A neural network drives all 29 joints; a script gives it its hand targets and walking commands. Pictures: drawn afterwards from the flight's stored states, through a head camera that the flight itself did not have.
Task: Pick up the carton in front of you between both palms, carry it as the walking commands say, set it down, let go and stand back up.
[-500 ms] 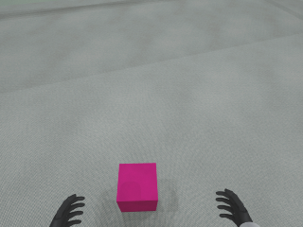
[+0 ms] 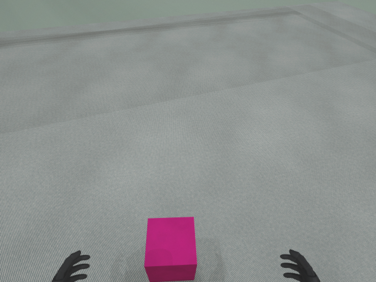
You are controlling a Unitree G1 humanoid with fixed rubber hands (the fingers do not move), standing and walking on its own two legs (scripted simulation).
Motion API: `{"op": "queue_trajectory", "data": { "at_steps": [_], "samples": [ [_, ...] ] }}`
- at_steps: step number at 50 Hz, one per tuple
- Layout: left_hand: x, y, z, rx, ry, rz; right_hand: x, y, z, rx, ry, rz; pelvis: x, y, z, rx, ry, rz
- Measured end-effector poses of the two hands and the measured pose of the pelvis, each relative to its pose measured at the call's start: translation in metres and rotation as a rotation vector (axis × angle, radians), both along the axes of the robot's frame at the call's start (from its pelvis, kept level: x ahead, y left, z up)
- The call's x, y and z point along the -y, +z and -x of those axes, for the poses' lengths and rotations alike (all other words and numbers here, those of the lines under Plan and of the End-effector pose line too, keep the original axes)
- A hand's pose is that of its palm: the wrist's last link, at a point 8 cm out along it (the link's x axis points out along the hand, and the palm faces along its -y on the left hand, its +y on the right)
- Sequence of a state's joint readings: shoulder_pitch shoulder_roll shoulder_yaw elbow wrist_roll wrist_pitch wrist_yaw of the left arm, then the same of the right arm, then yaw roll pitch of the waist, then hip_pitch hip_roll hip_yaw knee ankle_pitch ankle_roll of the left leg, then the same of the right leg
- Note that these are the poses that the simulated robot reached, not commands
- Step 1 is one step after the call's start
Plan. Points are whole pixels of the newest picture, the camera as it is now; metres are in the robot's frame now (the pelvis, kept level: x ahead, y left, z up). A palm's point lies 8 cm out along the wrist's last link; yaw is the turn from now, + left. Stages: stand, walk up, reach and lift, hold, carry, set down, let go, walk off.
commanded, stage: stand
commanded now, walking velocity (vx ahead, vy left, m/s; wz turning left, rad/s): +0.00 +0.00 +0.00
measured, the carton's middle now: (171, 250) +0.42 +0.05 -0.65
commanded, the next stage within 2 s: none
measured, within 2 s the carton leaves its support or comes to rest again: neither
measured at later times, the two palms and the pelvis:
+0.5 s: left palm out of the picture +0.11 +0.28 -0.09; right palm out of the picture +0.11 -0.27 -0.09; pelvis +0.00 +0.01 +0.00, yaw +0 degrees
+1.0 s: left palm out of the picture +0.07 +0.29 -0.10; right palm out of the picture +0.07 -0.28 -0.10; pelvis -0.03 +0.01 +0.01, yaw +0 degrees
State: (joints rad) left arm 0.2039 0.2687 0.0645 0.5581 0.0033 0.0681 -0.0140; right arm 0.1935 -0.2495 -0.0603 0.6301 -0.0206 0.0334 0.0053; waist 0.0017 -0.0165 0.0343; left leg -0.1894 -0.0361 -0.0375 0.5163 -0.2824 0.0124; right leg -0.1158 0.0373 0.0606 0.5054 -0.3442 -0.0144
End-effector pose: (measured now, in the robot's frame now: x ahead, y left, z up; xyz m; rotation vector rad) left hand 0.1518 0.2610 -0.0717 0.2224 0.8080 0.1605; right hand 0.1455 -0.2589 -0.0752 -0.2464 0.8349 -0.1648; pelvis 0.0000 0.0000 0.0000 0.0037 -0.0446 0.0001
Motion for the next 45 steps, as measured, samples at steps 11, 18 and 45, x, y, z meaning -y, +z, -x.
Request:
{"op": "queue_trajectory", "data": {
  "at_steps": [11, 18, 45],
  "samples": [
    [-0.023, -0.015, 0.020, -0.077, 0.029, -0.053, 0.020, -0.003, 0.013, -0.047, -0.047, 0.073, -0.004, 0.000, -0.005, -0.021, -0.006, 0.006],
    [-0.021, -0.020, 0.029, -0.108, 0.029, -0.052, 0.014, -0.011, 0.024, -0.082, -0.052, 0.061, -0.006, 0.001, -0.002, -0.017, -0.006, 0.007],
    [-0.031, -0.026, 0.076, -0.199, 0.046, -0.071, 0.019, -0.020, 0.071, -0.182, -0.071, 0.061, -0.008, 0.006, 0.021, 0.010, -0.001, 0.008]
  ]
}}
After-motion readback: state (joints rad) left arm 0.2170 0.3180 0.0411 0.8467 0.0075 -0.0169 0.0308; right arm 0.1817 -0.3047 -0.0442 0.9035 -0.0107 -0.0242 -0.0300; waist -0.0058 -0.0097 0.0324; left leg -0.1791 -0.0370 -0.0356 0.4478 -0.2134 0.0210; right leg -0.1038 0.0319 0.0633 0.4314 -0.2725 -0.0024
